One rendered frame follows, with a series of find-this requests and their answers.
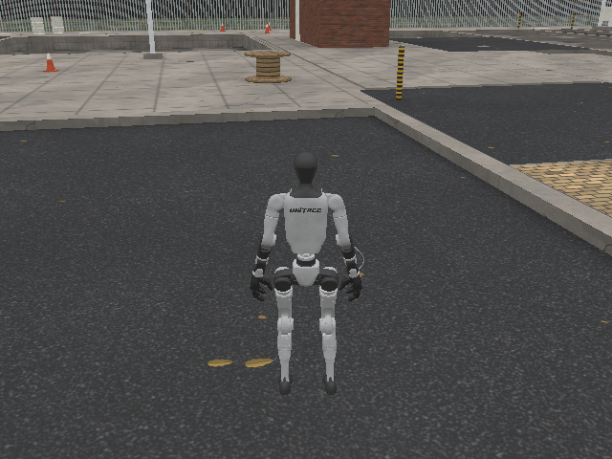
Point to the robot left forearm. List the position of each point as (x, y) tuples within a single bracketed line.
[(261, 259)]

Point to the robot head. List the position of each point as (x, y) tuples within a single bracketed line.
[(305, 164)]

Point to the left robot hand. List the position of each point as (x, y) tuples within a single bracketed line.
[(256, 289)]

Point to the left robot upper arm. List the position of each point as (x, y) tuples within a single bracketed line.
[(276, 202)]

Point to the right robot foot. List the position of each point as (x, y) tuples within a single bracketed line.
[(330, 387)]

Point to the right robot hand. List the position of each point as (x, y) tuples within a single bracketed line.
[(355, 289)]

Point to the right robot upper arm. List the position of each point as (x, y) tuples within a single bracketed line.
[(335, 203)]

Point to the robot right forearm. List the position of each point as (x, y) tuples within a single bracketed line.
[(350, 259)]

